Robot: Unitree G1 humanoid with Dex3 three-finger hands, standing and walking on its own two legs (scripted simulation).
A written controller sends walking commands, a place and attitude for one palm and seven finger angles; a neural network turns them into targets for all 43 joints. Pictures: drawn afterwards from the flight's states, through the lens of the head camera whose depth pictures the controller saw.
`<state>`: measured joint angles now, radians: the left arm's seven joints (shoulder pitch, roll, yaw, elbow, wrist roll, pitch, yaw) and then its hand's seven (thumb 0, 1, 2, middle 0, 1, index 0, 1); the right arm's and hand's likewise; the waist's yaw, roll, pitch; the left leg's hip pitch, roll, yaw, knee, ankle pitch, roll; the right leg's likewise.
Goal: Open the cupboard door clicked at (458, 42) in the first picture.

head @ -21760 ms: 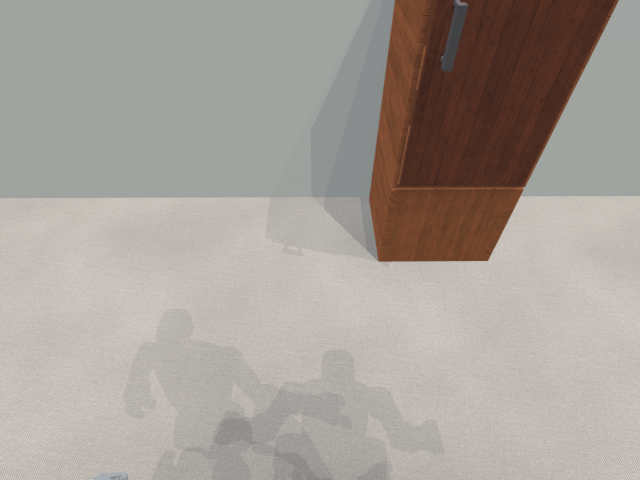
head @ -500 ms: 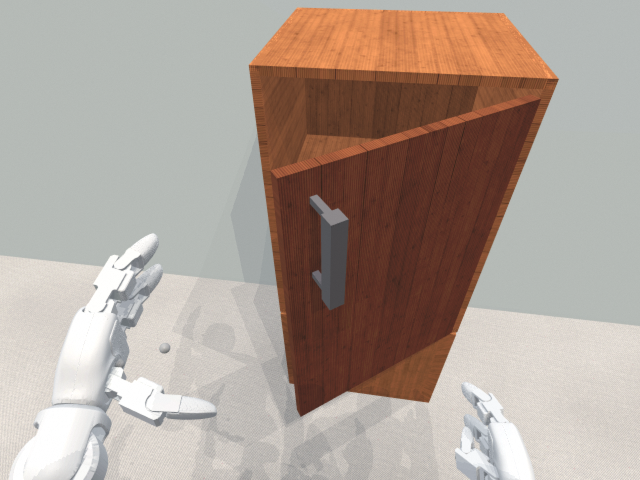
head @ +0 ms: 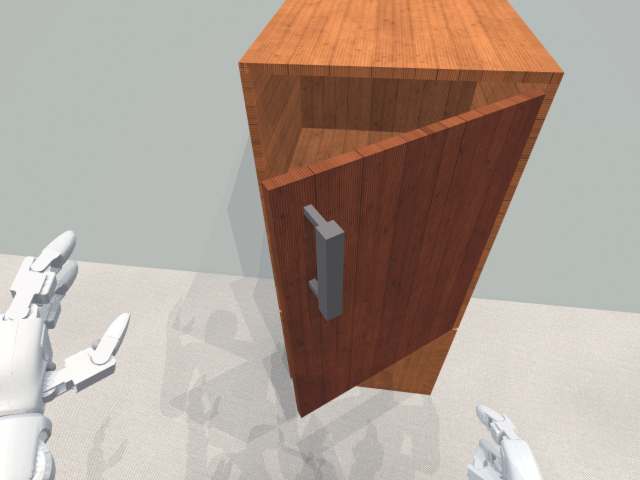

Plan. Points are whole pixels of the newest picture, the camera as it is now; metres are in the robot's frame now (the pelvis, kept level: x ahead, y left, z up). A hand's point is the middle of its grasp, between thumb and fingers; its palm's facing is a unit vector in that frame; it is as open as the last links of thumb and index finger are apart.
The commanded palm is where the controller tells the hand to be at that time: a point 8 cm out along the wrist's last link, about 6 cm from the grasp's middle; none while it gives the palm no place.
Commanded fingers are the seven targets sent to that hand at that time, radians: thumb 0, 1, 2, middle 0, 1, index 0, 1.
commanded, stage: draw the hand back to the body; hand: left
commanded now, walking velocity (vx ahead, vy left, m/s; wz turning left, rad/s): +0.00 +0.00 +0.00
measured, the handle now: (321, 264) +0.33 +0.04 +0.13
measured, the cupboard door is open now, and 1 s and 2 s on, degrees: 38 38 38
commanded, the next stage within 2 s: step back with the hand held close in 0.46 s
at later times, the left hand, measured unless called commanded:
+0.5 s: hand (87, 339) +0.19 +0.26 +0.15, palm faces +0.46 -0.80 -0.38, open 7.4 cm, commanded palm +0.14 +0.29 +0.17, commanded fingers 0.00 0.90 0.90 -0.20 -0.30 -0.20 -0.30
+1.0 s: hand (63, 376) +0.16 +0.26 +0.15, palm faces +0.35 -0.78 -0.51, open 7.4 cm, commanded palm +0.10 +0.31 +0.17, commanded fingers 0.00 0.90 0.90 -0.20 -0.30 -0.20 -0.30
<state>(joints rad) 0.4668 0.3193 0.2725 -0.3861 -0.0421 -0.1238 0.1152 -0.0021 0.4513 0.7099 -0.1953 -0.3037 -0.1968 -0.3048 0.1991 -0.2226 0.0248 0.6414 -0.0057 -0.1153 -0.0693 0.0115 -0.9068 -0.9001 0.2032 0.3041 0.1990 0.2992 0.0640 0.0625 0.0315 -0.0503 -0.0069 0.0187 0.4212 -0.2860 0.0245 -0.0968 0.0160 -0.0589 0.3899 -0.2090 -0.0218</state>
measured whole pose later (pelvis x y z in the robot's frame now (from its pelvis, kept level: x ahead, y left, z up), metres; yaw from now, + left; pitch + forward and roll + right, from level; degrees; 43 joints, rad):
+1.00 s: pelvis -0.05 +0.01 -0.01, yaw -1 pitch +0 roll +0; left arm 0.57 0.41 0.40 -0.49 -0.03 -0.18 0.14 0.01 0.88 0.90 -0.22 -0.30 -0.22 -0.31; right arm 0.18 -0.24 -0.02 0.56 0.01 -0.02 -0.08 0.01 -0.91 -0.90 0.20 0.30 0.20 0.30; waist 0.00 0.01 0.05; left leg -0.27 -0.02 0.05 0.53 -0.26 0.04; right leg -0.32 0.00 -0.03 0.50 -0.17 -0.01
